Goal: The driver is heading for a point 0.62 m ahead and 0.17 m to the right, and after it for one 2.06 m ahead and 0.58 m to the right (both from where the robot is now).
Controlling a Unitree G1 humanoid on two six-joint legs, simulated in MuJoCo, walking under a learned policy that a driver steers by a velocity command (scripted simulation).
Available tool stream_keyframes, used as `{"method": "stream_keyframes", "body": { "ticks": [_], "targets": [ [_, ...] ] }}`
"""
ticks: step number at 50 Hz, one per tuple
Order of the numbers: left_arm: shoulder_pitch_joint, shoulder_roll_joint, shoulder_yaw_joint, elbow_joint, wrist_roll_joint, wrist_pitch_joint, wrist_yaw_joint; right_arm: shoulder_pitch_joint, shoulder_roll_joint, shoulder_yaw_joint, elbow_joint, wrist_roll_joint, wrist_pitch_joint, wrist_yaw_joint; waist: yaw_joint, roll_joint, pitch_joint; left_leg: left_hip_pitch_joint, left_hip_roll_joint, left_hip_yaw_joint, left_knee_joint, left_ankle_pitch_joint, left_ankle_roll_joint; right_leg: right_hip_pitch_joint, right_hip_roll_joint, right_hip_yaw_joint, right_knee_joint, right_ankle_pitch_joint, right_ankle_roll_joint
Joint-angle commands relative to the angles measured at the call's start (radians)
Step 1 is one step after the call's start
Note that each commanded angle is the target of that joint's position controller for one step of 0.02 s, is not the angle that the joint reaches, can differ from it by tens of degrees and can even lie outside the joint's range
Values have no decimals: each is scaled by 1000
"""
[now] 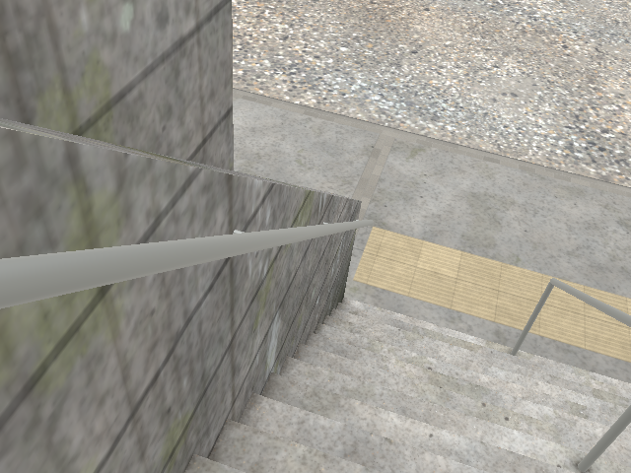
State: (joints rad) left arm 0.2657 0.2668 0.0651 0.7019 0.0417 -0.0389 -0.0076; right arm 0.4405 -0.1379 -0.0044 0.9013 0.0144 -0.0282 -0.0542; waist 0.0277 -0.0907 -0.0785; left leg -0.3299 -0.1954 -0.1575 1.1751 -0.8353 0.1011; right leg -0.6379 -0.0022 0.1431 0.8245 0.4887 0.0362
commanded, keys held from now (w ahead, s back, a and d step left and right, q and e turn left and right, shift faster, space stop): w+e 0.88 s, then w+q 0.12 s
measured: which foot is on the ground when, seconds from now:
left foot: down 0.00-0.10, up 0.12-0.50, down 0.52-1.00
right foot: up 0.00-0.08, down 0.10-0.54, up 0.56-1.00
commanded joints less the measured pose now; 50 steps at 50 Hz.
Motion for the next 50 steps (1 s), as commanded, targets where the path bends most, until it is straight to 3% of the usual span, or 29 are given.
{"method": "stream_keyframes", "body": {
  "ticks": [1, 3, 4, 5, 6, 7, 9, 10, 12, 13, 14, 15, 17, 20, 23, 25, 27, 28, 29, 30, 31, 32, 33, 36, 38, 41, 42, 48, 50],
  "targets": [
    [-24, 72, 15, -40, -34, -9, -13, 39, -105, -22, -31, 8, 3, -8, -39, 135, 227, -7, 219, -245, -99, 790, 123, -79, 15, -55, -167, -272, 8],
    [172, 68, 33, 21, -51, -5, -15, -25, -117, -26, -6, -38, 14, -2, 38, 236, 150, -130, 204, -184, 63, 1125, 125, 278, 51, -129, -177, -354, -39],
    [481, 109, 50, 119, -30, -3, -23, -161, -140, -23, -41, -37, 6, 4, 188, 235, 114, -251, 206, -95, 335, 1397, 89, 584, 30, -146, -311, -308, -95],
    [842, 94, 51, 249, -27, 2, -18, -300, -173, -50, -51, -10, -23, 17, 388, -9, 95, -511, 63, 55, 1040, 979, -30, 882, -62, -84, -451, -42, -237],
    [804, 9, -5, 305, -46, 4, -27, -194, -55, -23, -118, -41, -36, 27, 192, -293, 157, -957, -20, 147, 1356, -21, -86, 1016, -163, 100, -200, 412, -287],
    [578, -28, -42, 240, -49, -7, -31, -14, -43, -9, -143, 8, -45, 39, -9, -317, 108, -1017, 87, 84, 1122, 32, -64, 998, -212, 225, -130, 606, -320],
    [419, 54, -14, 189, -40, -4, -32, -109, -57, -10, -167, 28, -18, 35, -49, 159, 126, -882, 208, 84, 853, 218, -78, 584, -250, 319, -242, -45, -355],
    [263, 179, 7, 149, -26, -21, -7, -189, -67, -14, -227, 41, -11, 21, -115, 160, 147, -852, 244, 0, 599, 455, -92, 398, -288, 521, -347, -468, -383],
    [102, 98, -27, 99, -20, -23, 58, -367, -121, -18, -308, -37, 14, -2, -122, 257, 207, -510, 268, -4, 63, 897, -175, 30, -163, 451, -425, -466, -331],
    [153, 90, -21, 137, -26, -26, 64, -278, -110, -24, -263, -64, 8, 0, -120, 167, 140, -317, 261, -6, 40, 1036, -176, -16, -123, 404, -372, -373, -318],
    [161, 122, -10, 140, -51, -21, 63, -189, -106, -25, -220, -56, 3, 3, -137, 105, 95, -230, 235, 39, 50, 1124, -172, 11, -91, 331, -308, -288, -301],
    [247, 66, -8, 151, -88, -31, 77, -217, -180, -53, -217, -43, -11, 19, -79, 63, 88, -397, 256, -32, -134, 1346, -147, 212, -30, 303, -193, -481, -286],
    [351, -29, -24, 182, -104, -14, 100, -382, -142, -32, -269, -63, -12, 49, -1, 92, 124, -511, 231, -43, -478, 1427, -138, 386, 17, 280, -63, -728, -263],
    [356, -30, -19, 195, -69, 26, 95, -491, -36, -12, -374, -42, -10, 79, 84, 42, 132, -110, 143, 35, -717, 1452, -145, 161, 90, 265, -26, -817, -239],
    [284, -34, -12, 184, -57, 43, 80, -245, -97, -44, -338, -45, 6, 91, 2, -83, 108, -29, 167, -17, -616, 1365, -124, 213, 140, 300, 209, -768, -253],
    [212, -8, -11, 146, -82, 47, 71, -81, -133, -70, -290, -50, -3, 69, -82, 28, 106, 71, 200, 51, -949, 1246, -115, 343, 186, 235, 471, -568, -219],
    [279, -60, -14, 205, -64, 29, 39, 231, -170, -98, -155, -34, 4, 49, -154, 84, 74, 588, 391, 16, -837, 1530, -40, -73, 229, 172, 968, -968, -152],
    [436, -124, -18, 193, -92, 11, 13, 315, -215, -94, -100, -25, -10, 85, -108, 352, -47, 952, 546, -157, -386, 1834, 121, -449, 310, 195, 1376, -1508, -110],
    [466, -76, -20, 166, -109, 2, 20, 344, -253, -101, -45, 32, -3, 105, -88, 429, -45, 890, 590, -236, -438, 1700, 154, -568, 215, 175, 1386, -1404, -96],
    [390, -13, -6, 153, -111, 11, 34, 330, -214, -94, -43, 34, -2, 113, -101, 304, -17, 754, 562, -204, -523, 1374, 176, -570, 157, 112, 1316, -1305, -80],
    [308, -20, -15, 80, -139, 25, 44, 221, -318, -122, -9, 36, 1, 103, -32, 280, 9, 537, 641, -414, -664, 798, 263, -535, 61, 40, 1315, -1151, -82],
    [174, -25, -18, 42, -148, 56, 64, 142, -281, -113, 7, 20, 8, 88, -18, 178, 139, 321, 675, -539, -780, 520, 283, -565, 6, 38, 1248, -1082, -81],
    [46, 10, -5, 22, -137, 80, 78, 56, -111, -60, -22, -11, 1, 56, -32, 116, 229, 151, 593, -405, -779, 359, 174, -599, -6, 131, 1120, -849, -88],
    [114, -24, -8, -1, -68, 70, 70, -103, -66, -19, -8, -29, -22, -4, 68, 178, 293, -305, 394, -68, -713, 644, 43, -266, -8, 65, 662, -438, -40],
    [160, -68, -20, 50, -82, 49, 42, -11, -156, -33, 30, -70, -38, 0, 57, 227, 207, -276, 414, -54, -712, 771, 75, -147, -11, 39, 631, -261, -21],
    [-22, -23, -22, -17, -83, 36, 12, 116, -126, -46, 57, 1, -68, -20, -39, 177, 177, 43, 404, -5, -528, 576, 8, -368, -19, 145, 237, 76, -81],
    [-63, -15, -18, -40, -55, 40, -2, 98, -124, -34, 47, 6, -64, -37, -23, 146, 196, -96, 349, 103, -463, 481, -10, -189, 6, 91, 1, 226, -70],
    [-202, -33, -20, -83, -85, 68, -50, 162, -143, -49, 49, 23, -6, -5, -147, 171, 249, -39, 400, 56, -285, 454, 46, 34, -42, -56, -216, 40, -60],
    [94, 50, 20, 36, -72, 40, -40, 43, -206, -75, 68, 20, -11, 4, 13, 181, 163, -59, 419, -16, -18, 632, 24, 321, -120, -57, -301, -26, -113]
  ]
}}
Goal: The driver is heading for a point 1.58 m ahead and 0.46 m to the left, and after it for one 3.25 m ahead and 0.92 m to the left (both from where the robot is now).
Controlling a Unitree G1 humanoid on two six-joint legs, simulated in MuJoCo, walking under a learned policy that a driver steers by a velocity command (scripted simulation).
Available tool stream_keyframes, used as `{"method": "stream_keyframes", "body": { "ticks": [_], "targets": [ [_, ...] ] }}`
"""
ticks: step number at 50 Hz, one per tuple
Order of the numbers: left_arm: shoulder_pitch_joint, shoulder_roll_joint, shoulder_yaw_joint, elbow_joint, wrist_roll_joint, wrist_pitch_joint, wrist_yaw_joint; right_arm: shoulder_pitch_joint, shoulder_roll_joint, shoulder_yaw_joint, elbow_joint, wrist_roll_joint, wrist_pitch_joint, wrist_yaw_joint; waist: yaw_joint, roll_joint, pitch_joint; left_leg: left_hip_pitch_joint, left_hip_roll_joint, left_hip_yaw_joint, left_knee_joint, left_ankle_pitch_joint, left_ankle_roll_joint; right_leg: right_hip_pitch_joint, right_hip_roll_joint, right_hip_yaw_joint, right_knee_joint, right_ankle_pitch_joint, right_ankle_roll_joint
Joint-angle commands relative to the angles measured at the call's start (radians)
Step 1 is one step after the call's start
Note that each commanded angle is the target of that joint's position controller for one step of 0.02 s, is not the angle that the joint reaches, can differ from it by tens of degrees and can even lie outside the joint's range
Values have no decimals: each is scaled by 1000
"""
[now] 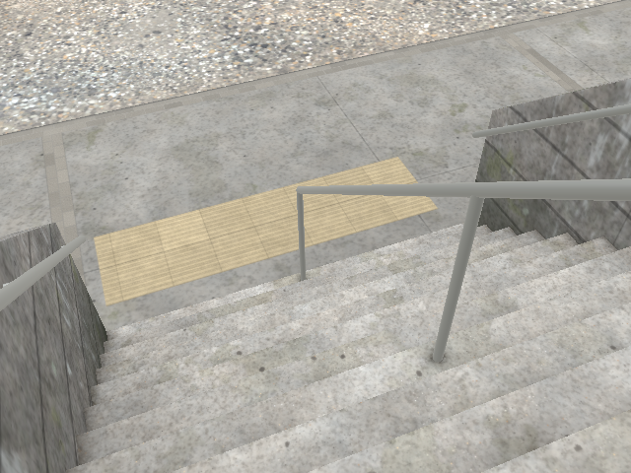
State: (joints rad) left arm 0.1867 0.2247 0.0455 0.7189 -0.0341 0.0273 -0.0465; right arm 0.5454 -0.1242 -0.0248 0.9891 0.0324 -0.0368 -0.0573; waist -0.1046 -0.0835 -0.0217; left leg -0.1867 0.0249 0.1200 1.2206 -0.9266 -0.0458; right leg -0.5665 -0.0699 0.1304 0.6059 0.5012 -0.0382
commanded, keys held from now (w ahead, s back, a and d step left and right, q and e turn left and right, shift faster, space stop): w+q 0.90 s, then w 0.08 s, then w+e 0.02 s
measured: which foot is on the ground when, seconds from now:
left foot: down 0.00-0.04, up 0.06-0.50, down 0.52-0.98, up 1.00-1.00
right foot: up 0.00-0.02, down 0.04-0.52, up 0.54-0.96, down 0.98-1.00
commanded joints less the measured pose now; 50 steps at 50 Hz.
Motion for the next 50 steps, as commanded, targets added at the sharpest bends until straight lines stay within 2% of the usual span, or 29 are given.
{"method": "stream_keyframes", "body": {
  "ticks": [1, 2, 3, 4, 6, 7, 9, 10, 12, 14, 16, 23, 25, 26, 27, 28, 29, 31, 32, 34, 36, 38, 40, 42, 45, 46, 48, 49, 50],
  "targets": [
    [424, 153, 69, 124, 27, -37, 7, -105, -195, -59, -6, 0, -14, 20, 271, 143, -8, -242, 126, -248, 243, 897, 131, 551, -38, -111, -170, -29, -66],
    [550, 156, 70, 162, 45, -47, 26, -76, -205, -68, 7, 1, -19, 20, 347, -114, 15, -360, -64, -169, 731, 454, 76, 692, -74, -127, -341, 105, -118],
    [500, 157, 39, 192, 55, -63, 9, 141, -72, -50, 27, -9, -32, 40, 185, -383, -73, -810, -124, -325, 980, -72, 58, 1010, -207, -21, 186, 581, -159],
    [496, 120, 29, 165, 30, -55, -1, 148, -129, -43, -2, 14, -38, 45, 207, -292, -198, -840, -87, -402, 856, 7, 61, 981, -249, 44, 211, 366, -185],
    [416, 70, 7, 220, 17, -32, -21, -39, -126, -56, -62, 22, -2, 5, 163, 73, -77, -860, -64, -243, 765, 269, 77, 628, -222, 98, 10, -190, -139],
    [381, 171, 40, 231, 21, -40, -11, -78, -8, -21, -134, 56, 16, -3, 107, -127, -100, -923, 7, -298, 676, 495, 107, 495, -392, 313, -58, -624, -218],
    [206, 3, -18, 196, 77, -66, 19, -131, -44, -30, -141, 18, 40, -3, 58, 35, 99, -816, 21, -368, 316, 833, 89, 101, -297, 215, -70, -711, -142],
    [173, -2, -29, 202, 105, -69, 43, -128, -39, -39, -133, 13, 55, -5, 38, 38, 98, -726, 16, -320, 279, 880, 57, 20, -269, 168, -66, -690, -148],
    [160, 89, -17, 208, 86, -93, 60, -91, -87, -52, -142, -20, 68, 3, 11, 0, 83, -682, 10, -319, 244, 931, 26, 28, -286, 165, -40, -484, -165],
    [197, 58, -8, 229, 42, -121, 84, -189, -135, -65, -201, -2, 57, 26, 50, -29, 80, -790, 30, -440, -61, 1171, 68, 185, -243, 114, 43, -633, -100],
    [206, 66, -9, 238, 19, -125, 110, -277, -123, -58, -240, -40, 58, 53, 56, 26, 92, -605, 0, -355, -303, 1503, 60, 79, -178, -51, 99, -779, -85],
    [298, 63, 20, 231, 6, -99, 86, -314, -152, -53, -222, -31, 101, 96, 136, 11, 147, -492, -25, -148, -352, 1355, 80, 222, -216, -108, 461, -737, -42],
    [252, 72, 32, 238, 11, -77, 92, -210, -209, -80, -182, 4, 84, 90, 106, -33, 102, -219, 33, -114, -799, 1139, 138, 262, -199, -165, 671, -481, 0],
    [169, 104, 40, 258, 21, -96, 87, 71, -262, -111, -85, -10, 72, 94, -72, 10, -19, 217, -65, 36, -722, 1315, 155, 116, -152, -235, 988, -300, 8],
    [110, 105, 47, 222, 12, -111, 97, 204, -272, -105, -37, -30, 62, 98, -150, 265, 25, 264, 41, -134, -899, 1440, 264, -17, 22, -281, 1559, -925, 69],
    [329, -15, 23, 184, 34, -144, 85, 133, -316, -80, -32, -39, 47, 106, 51, 560, -33, 516, 94, -341, -483, 1829, 347, -441, 89, -116, 1666, -1379, 88],
    [293, 31, 19, 123, 42, -159, 85, 89, -274, -78, -70, -2, 58, 104, 45, 498, -129, 508, 139, -443, -519, 1798, 412, -495, 56, -73, 1571, -1394, 112],
    [86, 42, 24, 41, -12, -130, 110, 9, -252, -80, -90, -18, 71, 100, 85, -26, -86, 272, 189, -679, -704, 1057, 447, -572, 17, -89, 1416, -1219, 77],
    [64, -31, 1, -21, -37, -116, 111, -15, -353, -111, -82, -8, 59, 90, 133, 128, -86, 245, 331, -980, -745, 877, 524, -670, -6, -28, 1368, -1189, 66],
    [82, 73, 21, 26, -23, -90, 104, -133, -174, -50, -119, -37, 24, 67, 168, 59, 2, 19, 242, -810, -613, 992, 378, -603, -62, 75, 1003, -819, 48],
    [5, 41, 18, -32, 81, -82, 106, -248, -155, -28, -159, -1, 31, -4, 204, 25, 35, -346, 61, -582, -592, 1163, 318, -227, -24, -29, 587, -551, 117],
    [89, 91, 43, 8, 36, -112, 68, -122, -177, -29, -106, -33, 5, -26, 196, 82, -20, -356, -4, -549, -501, 973, 296, -83, 26, 14, 503, -98, 118],
    [-32, 57, 32, -50, 70, -103, 59, -93, -143, -22, -89, 8, -4, -44, 138, 59, 20, -468, -116, -424, -438, 681, 256, 118, 89, -36, 107, 149, 111],
    [-145, -1, 15, -128, 69, -76, 57, -77, -154, -30, -95, 3, 9, -32, 71, 116, 39, -448, -133, -462, -395, 670, 253, 181, 129, -64, -4, 65, 99],
    [44, 68, 39, -75, 69, -87, 33, -47, -102, -22, -80, -7, 13, -23, 111, 275, 23, -250, -90, -609, -151, 735, 299, 42, 88, 47, 150, -53, 64],
    [3, 75, 38, -86, 41, -103, 38, -25, -86, -20, -93, 5, 27, -25, 91, 163, 106, -190, -111, -592, -111, 751, 284, -4, 92, -9, -75, -228, 74],
    [382, 105, 83, 42, 39, -110, 24, -158, -108, -15, -65, -21, 35, -11, 286, 217, 11, -328, -191, -570, 194, 1121, 252, 529, 36, -43, -242, -141, 16],
    [697, 123, 88, 161, 49, -108, 17, -248, -98, -14, -77, 6, 19, 13, 419, 116, -19, -577, -270, -454, 746, 928, 166, 825, -91, 18, -275, 94, -80],
    [761, 67, 54, 204, 46, -102, -1, -147, 7, 3, -97, -15, -3, 27, 320, -186, -21, -995, -407, -395, 1176, -20, 122, 1059, -209, 172, 77, 533, -195]
  ]
}}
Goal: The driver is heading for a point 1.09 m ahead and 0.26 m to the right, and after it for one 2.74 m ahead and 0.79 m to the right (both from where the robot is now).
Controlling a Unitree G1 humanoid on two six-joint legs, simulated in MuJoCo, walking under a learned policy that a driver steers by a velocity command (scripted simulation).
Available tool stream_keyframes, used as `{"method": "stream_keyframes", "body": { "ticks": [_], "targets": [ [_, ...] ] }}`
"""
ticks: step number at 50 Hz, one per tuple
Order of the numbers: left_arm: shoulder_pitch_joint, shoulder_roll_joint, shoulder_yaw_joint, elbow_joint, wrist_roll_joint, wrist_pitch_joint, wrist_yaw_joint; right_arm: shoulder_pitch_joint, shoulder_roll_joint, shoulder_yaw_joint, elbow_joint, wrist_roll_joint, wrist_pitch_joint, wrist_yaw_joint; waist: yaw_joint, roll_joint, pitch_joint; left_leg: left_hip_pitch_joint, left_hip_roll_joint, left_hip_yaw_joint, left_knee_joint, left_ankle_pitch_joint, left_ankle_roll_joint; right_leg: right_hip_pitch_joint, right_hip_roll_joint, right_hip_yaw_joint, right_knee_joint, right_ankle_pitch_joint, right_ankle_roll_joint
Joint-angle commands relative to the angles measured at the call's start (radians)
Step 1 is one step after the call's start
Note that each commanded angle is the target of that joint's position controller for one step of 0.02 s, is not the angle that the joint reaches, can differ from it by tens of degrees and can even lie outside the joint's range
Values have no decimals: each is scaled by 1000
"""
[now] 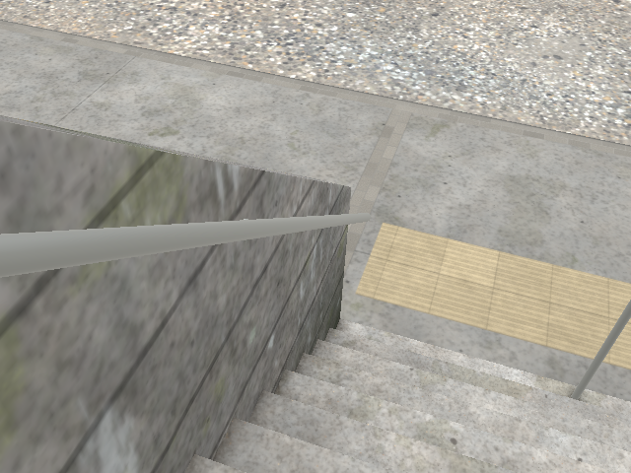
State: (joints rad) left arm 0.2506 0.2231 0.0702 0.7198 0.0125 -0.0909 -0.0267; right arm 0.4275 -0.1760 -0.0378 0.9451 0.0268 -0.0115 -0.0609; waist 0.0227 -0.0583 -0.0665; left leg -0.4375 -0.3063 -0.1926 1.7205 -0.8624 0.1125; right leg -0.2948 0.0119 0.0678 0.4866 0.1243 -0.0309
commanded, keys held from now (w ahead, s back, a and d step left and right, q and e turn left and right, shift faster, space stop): w+e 0.82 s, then e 0.14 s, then no key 0.04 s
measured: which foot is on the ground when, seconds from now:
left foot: up 0.00-0.46, down 0.48-0.96, up 0.98-1.00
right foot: down 0.00-0.48, up 0.50-0.96, down 0.98-1.00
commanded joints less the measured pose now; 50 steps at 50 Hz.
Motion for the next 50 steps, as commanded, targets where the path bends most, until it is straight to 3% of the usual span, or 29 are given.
{"method": "stream_keyframes", "body": {
  "ticks": [1, 2, 3, 4, 5, 7, 8, 10, 13, 16, 20, 22, 23, 24, 25, 26, 29, 32, 34, 35, 37, 39, 42, 45, 46, 47, 48, 49, 50],
  "targets": [
    [560, 76, 12, 210, -13, 30, -38, 124, 23, 16, -84, 19, -48, 29, 44, -377, 12, -888, 31, -100, 651, -79, -51, 786, -338, 361, 246, 960, -277],
    [535, -8, -16, 204, -10, 30, -41, 5, -59, 3, -100, 28, -42, 22, 72, -216, 15, -945, 129, -85, 502, 84, -45, 694, -347, 348, 171, 669, -304],
    [465, -2, -24, 222, 11, 30, -48, -38, -38, 9, -118, 22, -27, 13, 20, -14, 78, -866, 155, -29, 490, 190, -29, 441, -324, 353, 104, 483, -294],
    [331, 152, 8, 237, 19, 36, -32, -76, 13, 29, -162, 24, -6, 8, -74, -37, 134, -834, 239, 7, 387, 209, -48, 215, -411, 614, -17, 84, -370],
    [249, 83, -27, 196, 35, 22, -10, -186, -63, 13, -165, 17, 12, 2, -78, 107, 203, -825, 287, -51, 194, 417, -57, 26, -356, 614, -38, -143, -306],
    [117, 72, -57, 143, 32, 23, 51, -227, -108, 8, -224, -34, 20, 3, -137, 166, 261, -559, 340, 52, -249, 742, -133, -311, -181, 434, -56, -63, -214],
    [176, 72, -48, 179, 3, 27, 67, -219, -50, 12, -215, -83, 13, 14, -111, 123, 180, -345, 360, 73, -456, 966, -144, -338, -131, 386, -43, 2, -192],
    [223, 98, -42, 214, -6, 36, 75, -136, -20, 10, -160, -60, -2, 35, -121, -24, 78, -138, 343, 102, -472, 1177, -142, -333, -89, 330, 33, 45, -170],
    [473, 22, -49, 261, -49, 15, 103, -423, -73, -3, -236, -43, -36, 53, 54, -43, 112, -587, 337, 1, -833, 1233, -126, 207, -90, 452, 206, -220, -201],
    [411, -8, -50, 235, -41, 56, 112, -534, -4, 13, -318, -49, -43, 98, 99, 27, 140, -188, 265, 89, -1254, 1438, -144, -71, 10, 334, 254, -419, -160],
    [307, 19, -23, 209, -44, 66, 103, -279, -80, -29, -296, -30, -25, 100, 33, -119, 99, 112, 290, 23, -1202, 1395, -136, -148, 52, 397, 502, -441, -170],
    [327, -2, -28, 211, -70, 90, 102, -136, -89, -33, -250, -28, -32, 65, -6, -36, 102, 144, 372, 68, -1675, 1393, -128, 81, 120, 287, 776, -388, -104],
    [312, -23, -18, 290, -18, 83, 66, 85, -138, -67, -146, -12, -29, 88, -115, -91, -8, 597, 375, 101, -1271, 1476, -120, -260, 132, 362, 987, -258, -103],
    [346, -15, -18, 264, -65, 59, 62, 256, -127, -60, -112, -30, -27, 75, -194, 98, 11, 725, 511, 10, -1438, 1594, -44, -441, 219, 237, 1337, -694, -39],
    [504, -81, -20, 268, -65, 49, 39, 304, -174, -52, -46, -30, -40, 99, -90, 299, -46, 1001, 636, -66, -1037, 1902, 40, -758, 225, 224, 1578, -1029, -16],
    [500, -34, -18, 211, -70, 36, 34, 273, -170, -51, -37, 7, -37, 112, -68, 314, -44, 949, 661, -113, -1002, 1729, 100, -863, 136, 217, 1507, -934, -1],
    [295, -9, -12, 92, -70, 79, 84, 139, -210, -59, 8, -2, -36, 99, 7, 220, 71, 418, 747, -400, -1271, 650, 240, -859, -27, 113, 1368, -626, -1],
    [210, 78, 14, 55, -68, 112, 102, -64, -37, 14, -29, -41, -49, 28, 72, 73, 214, -58, 560, -99, -1250, 892, 11, -631, -39, 225, 1003, -181, 7],
    [228, -2, 5, 71, -27, 108, 78, -72, -114, 10, -4, -77, -50, -4, 90, 190, 162, -132, 513, 2, -1193, 1043, -5, -455, -13, 125, 865, 53, 36],
    [236, -14, 2, 74, -28, 112, 64, -61, -124, 10, 12, -74, -43, -10, 98, 224, 136, -114, 530, 20, -1170, 1078, -5, -436, -6, 84, 885, 62, 38],
    [106, 36, 4, 16, -34, 102, 36, 33, -103, -2, 29, 4, -52, -35, 25, 170, 133, 99, 482, 41, -1082, 783, -76, -585, -17, 190, 598, 360, -26],
    [4, 7, -15, -1, -12, 103, 15, 70, -70, 16, 41, 11, -65, -64, 3, 107, 189, -33, 451, 151, -989, 614, -68, -426, 17, 140, 361, 636, -9],
    [-30, -28, -43, -57, -21, 120, -2, 93, -118, -2, 26, -19, -61, -46, -42, 128, 208, 2, 485, 165, -866, 621, -19, -382, 6, 99, 252, 517, -8],
    [-119, 49, -22, -79, -10, 109, -36, 133, -94, -3, 3, -14, -40, -23, -105, 161, 214, 48, 508, 188, -682, 676, -4, -367, 4, -26, 278, 507, 18],
    [-44, 60, -12, -63, -29, 113, -33, 30, -157, -24, -23, -16, -37, -15, -49, 232, 184, -29, 537, 158, -595, 764, -1, -228, -6, -82, 280, 390, 19],
    [-30, 55, -19, -42, -50, 95, -17, 86, -114, -17, -35, 12, -23, -12, -91, 83, 202, 63, 464, 268, -486, 928, -37, -166, 23, -151, -100, 262, 9],
    [256, 86, 18, 61, -46, 89, -21, 15, -163, -31, -13, -3, -38, -6, 62, 192, 50, -76, 500, 217, -222, 1090, -33, 284, 3, -116, -35, 398, -41],
    [444, 129, 33, 98, -40, 96, -6, -44, -163, -24, -33, -17, -51, 2, 207, -37, 76, -181, 328, 289, 270, 611, -94, 421, -61, -44, -303, 556, -154],
    [401, 220, 20, 144, -18, 96, -9, 170, -27, -4, -68, -37, -66, 34, 2, -325, -48, -660, 274, 177, 529, -67, -174, 803, -265, 204, 218, 1220, -292]
  ]
}}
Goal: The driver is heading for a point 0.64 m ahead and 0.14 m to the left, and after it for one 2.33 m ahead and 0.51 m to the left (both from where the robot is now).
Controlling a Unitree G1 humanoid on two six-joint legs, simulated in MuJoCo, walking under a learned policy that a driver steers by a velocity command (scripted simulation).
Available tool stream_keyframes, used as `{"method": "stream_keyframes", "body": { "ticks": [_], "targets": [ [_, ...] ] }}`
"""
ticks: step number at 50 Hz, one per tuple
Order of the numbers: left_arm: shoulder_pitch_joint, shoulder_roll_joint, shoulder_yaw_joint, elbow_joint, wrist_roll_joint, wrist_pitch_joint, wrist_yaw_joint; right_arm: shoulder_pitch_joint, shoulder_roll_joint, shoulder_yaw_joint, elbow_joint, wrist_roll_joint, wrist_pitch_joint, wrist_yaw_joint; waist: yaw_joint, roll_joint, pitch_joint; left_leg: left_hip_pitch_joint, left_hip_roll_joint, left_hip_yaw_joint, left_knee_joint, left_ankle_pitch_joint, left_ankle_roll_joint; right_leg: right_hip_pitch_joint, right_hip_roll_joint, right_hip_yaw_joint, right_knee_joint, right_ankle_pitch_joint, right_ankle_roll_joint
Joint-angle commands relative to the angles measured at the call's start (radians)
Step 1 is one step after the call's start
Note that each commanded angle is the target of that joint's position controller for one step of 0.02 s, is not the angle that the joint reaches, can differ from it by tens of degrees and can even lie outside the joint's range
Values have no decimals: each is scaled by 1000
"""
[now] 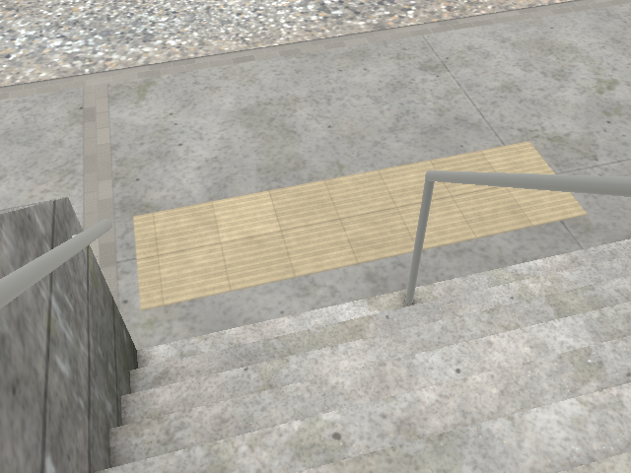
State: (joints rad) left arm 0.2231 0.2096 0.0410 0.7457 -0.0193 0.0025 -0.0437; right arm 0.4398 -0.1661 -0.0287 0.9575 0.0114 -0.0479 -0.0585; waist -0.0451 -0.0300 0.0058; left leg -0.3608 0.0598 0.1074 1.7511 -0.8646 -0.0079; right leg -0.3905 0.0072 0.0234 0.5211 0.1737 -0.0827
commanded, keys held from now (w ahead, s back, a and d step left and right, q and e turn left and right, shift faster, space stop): q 0.52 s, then w+q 0.10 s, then w+e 0.18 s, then e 0.20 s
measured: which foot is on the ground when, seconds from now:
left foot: up 0.00-0.60, down 0.62-1.00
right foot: down 0.00-0.60, up 0.62-1.00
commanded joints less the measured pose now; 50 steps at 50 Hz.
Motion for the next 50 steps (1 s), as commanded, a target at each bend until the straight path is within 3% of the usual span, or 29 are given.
{"method": "stream_keyframes", "body": {
  "ticks": [1, 2, 3, 4, 5, 6, 7, 9, 10, 13, 15, 20, 22, 25, 27, 29, 30, 31, 32, 33, 34, 35, 36, 37, 39, 40, 41, 45, 50],
  "targets": [
    [399, 159, 27, 76, 6, 23, 14, 144, -125, -14, -114, 6, -36, 51, 125, -334, -305, -754, -57, -271, 428, -90, -69, 933, -353, 320, 197, 1180, -312],
    [358, 80, -10, 81, 23, 25, 14, 36, -168, -17, -129, 40, -16, 52, 138, -55, -305, -686, -25, -346, 319, 36, -49, 730, -358, 297, 117, 758, -296],
    [237, 92, -13, 87, 14, 28, 11, 18, -116, -12, -154, 43, 16, 33, 37, 52, -250, -598, 13, -302, 231, 102, -46, 486, -347, 283, 89, 539, -283],
    [212, 122, -3, 85, 9, 10, 10, 33, -81, -12, -123, 68, 40, 0, 33, 68, -196, -627, -39, -320, 155, 299, -27, 353, -372, 252, 84, 371, -248],
    [175, 195, 10, 105, 43, 18, 26, -7, -26, 10, -155, 70, 67, -13, -7, -32, -174, -602, -27, -318, 140, 411, -36, 179, -450, 360, -7, 107, -281],
    [95, 90, -28, 79, 69, 24, 55, -88, -36, 7, -173, 54, 96, -26, -22, 47, -8, -510, -59, -349, -90, 616, -58, -71, -371, 246, -25, 64, -245],
    [48, 53, -47, 82, 86, 24, 75, -111, -47, 5, -193, 28, 110, -30, -44, 23, 22, -395, -57, -306, -251, 715, -69, -163, -309, 174, -5, 98, -212],
    [19, 111, -38, 77, 105, -9, 89, -9, -58, -15, -145, -2, 102, -14, -79, 1, -68, -242, -41, -288, -291, 899, -93, -142, -289, 138, 57, 221, -181],
    [0, 120, -37, 76, 98, -12, 94, 3, -60, -15, -159, -4, 102, -7, -82, -40, -95, -248, -36, -268, -279, 892, -104, -99, -306, 119, 70, 228, -184],
    [219, 126, -3, 99, 33, 9, 130, -239, -95, -38, -288, 10, 109, 3, 94, -122, 7, -692, -71, -411, -310, 859, -79, 192, -327, 241, 147, -119, -186],
    [294, 119, 13, 99, 38, 10, 137, -338, -111, -45, -348, 14, 109, 11, 142, -148, 43, -850, -68, -466, -341, 777, -65, 299, -367, 343, 123, -291, -183],
    [188, 135, 27, 32, 47, -4, 136, -353, -109, -57, -385, 8, 117, 24, 100, -122, 91, -778, -66, -422, -335, 836, -83, 143, -398, 284, 177, -309, -140],
    [61, 111, 18, -17, 16, -1, 166, -295, -105, -47, -376, 1, 139, 50, 29, -89, 95, -546, -25, -369, -676, 1199, -66, -50, -326, 109, 255, -626, -30],
    [46, 155, 49, -26, -3, 2, 157, -274, -79, -26, -324, 43, 125, 93, 57, -47, 24, -37, -31, -179, -1048, 1378, -62, -217, -295, -69, 310, -818, 54],
    [62, 157, 50, -11, 5, 5, 132, -199, -158, -59, -282, 43, 125, 98, 54, -65, -23, 100, -16, -143, -1172, 1339, -54, -144, -319, -71, 446, -810, 78],
    [41, 151, 39, 20, 5, -6, 103, 51, -245, -113, -174, 29, 114, 90, -75, -41, -68, 339, -48, -47, -1265, 1237, -10, -135, -291, -151, 721, -680, 127],
    [28, 148, 45, 27, -10, -22, 88, 206, -276, -121, -119, -11, 91, 94, -164, 49, -93, 410, -47, -78, -1371, 1115, 63, -126, -215, -206, 1126, -717, 195],
    [62, 35, 29, 46, 21, -30, 71, 332, -361, -120, -45, 0, 75, 106, -160, 210, 33, 527, 77, -302, -1157, 1294, 76, -508, -123, -123, 1639, -1186, 246],
    [277, -34, 17, 87, 8, -31, 52, 319, -367, -79, -27, 14, 80, 131, -11, 380, 47, 495, 33, -343, -954, 1691, 10, -661, -53, -2, 1862, -1229, 228],
    [251, -42, 4, -59, -57, -11, 71, 300, -524, -139, 11, 71, 97, 141, 38, 579, -58, 384, 247, -840, -1382, 811, 156, -754, 1, -4, 1835, -1135, 214],
    [132, 13, 18, -44, -84, 16, 79, 245, -420, -95, -30, 58, 109, 128, -15, 224, 32, 299, 304, -913, -1486, 421, 144, -782, 15, 132, 1770, -970, 179],
    [50, 61, 35, 74, -65, 57, 89, 137, -213, -9, -104, -4, 124, 118, -89, -107, 43, 180, 166, -480, -1326, 511, 58, -604, 10, 147, 1746, -871, 138],
    [173, -50, 18, 40, -73, 91, 82, 18, -231, 13, -116, -5, 130, 99, 68, 19, -20, 80, 176, -573, -1345, 238, 73, -564, -6, 109, 1738, -827, 134],
    [158, -116, -25, -56, -56, 101, 73, -13, -435, -45, -82, 5, 134, 54, 106, 353, -3, 21, 347, -926, -1458, -19, 176, -681, -48, 151, 1728, -775, 112],
    [62, 50, 14, -57, -60, 104, 93, 55, -253, -4, -73, -40, 108, 20, 22, 233, 54, -5, 292, -807, -1399, 82, 160, -759, 42, 230, 1670, -548, 94],
    [71, 62, 16, -52, -51, 112, 109, 47, -224, 12, -86, -39, 98, 17, 34, 205, 69, -39, 257, -739, -1379, 120, 146, -742, 60, 216, 1635, -519, 98],
    [72, 64, 17, -53, -26, 112, 119, 66, -187, 17, -62, -22, 88, 8, 33, 208, 100, -10, 248, -692, -1347, 218, 144, -781, 72, 256, 1589, -491, 105],
    [142, -49, -2, -28, -34, 118, 96, 118, -50, 63, -46, -21, 74, -21, 63, 131, 93, -60, 142, -472, -1297, 318, 143, -615, 67, 271, 1212, -320, 181],
    [102, -31, -3, -68, -10, 84, 84, 112, -198, 1, -76, -37, 49, -17, 54, 141, 122, -47, 183, -406, -1278, 625, 169, -424, 3, 220, 922, -227, 184]
  ]
}}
